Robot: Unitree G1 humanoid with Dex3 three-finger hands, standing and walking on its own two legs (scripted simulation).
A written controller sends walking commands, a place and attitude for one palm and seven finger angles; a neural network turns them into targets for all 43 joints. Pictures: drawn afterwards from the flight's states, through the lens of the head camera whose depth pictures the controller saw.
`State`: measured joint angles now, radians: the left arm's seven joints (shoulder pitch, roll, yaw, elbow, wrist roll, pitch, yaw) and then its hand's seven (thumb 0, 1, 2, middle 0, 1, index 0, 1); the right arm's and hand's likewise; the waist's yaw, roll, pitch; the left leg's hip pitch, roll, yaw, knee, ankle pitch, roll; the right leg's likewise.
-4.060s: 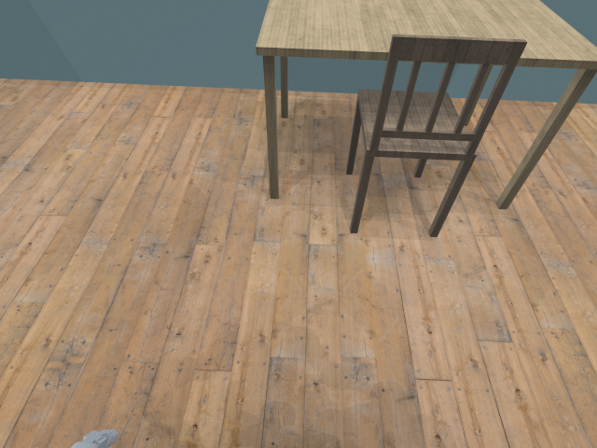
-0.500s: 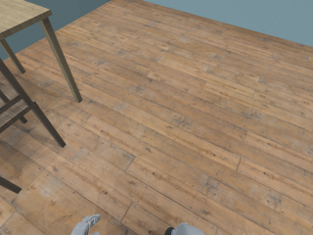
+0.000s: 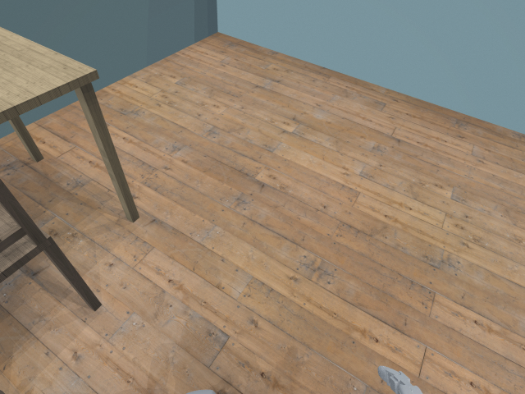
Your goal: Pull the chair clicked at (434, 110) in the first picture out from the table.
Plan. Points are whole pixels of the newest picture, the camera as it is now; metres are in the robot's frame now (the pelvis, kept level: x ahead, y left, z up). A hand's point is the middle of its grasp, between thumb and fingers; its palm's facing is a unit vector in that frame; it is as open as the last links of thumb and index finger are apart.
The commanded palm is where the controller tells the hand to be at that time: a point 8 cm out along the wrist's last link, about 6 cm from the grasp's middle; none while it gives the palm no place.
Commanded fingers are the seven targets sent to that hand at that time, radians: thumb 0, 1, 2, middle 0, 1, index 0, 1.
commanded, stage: walk to a spot facing it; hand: left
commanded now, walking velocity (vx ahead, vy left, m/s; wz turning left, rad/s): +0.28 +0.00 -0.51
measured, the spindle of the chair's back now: out of the picture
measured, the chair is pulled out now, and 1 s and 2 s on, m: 0.00 0.00 0.00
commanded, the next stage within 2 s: turn to face it in 0.18 s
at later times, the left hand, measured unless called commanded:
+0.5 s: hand (221, 299) +0.32 +0.11 -0.15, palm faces -0.17 -0.96 -0.23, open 7.3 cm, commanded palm none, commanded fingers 0.00 0.90 0.90 -0.20 -0.30 -0.20 -0.30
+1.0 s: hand (160, 341) +0.23 +0.21 -0.16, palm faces +0.19 -0.95 -0.25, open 7.3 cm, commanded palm none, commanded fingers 0.00 0.90 0.90 -0.20 -0.30 -0.20 -0.30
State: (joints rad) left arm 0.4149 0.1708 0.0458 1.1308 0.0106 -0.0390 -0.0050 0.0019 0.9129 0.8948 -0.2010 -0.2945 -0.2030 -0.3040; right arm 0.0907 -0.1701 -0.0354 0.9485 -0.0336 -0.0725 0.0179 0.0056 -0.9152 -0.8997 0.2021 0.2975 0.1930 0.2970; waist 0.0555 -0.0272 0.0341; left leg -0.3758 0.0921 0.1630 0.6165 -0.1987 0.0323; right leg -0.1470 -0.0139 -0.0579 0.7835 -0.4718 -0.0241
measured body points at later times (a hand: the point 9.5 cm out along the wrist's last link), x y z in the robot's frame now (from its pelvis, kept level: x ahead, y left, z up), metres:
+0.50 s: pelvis +0.16 -0.04 +0.00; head +0.18 -0.07 +0.45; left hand +0.32 +0.16 -0.13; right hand +0.05 -0.24 -0.16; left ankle +0.09 +0.10 -0.68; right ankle +0.21 -0.15 -0.72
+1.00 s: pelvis +0.18 -0.02 +0.01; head +0.20 +0.01 +0.46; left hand +0.22 +0.26 -0.14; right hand +0.26 -0.27 -0.12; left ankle +0.21 +0.08 -0.72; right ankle +0.18 -0.16 -0.65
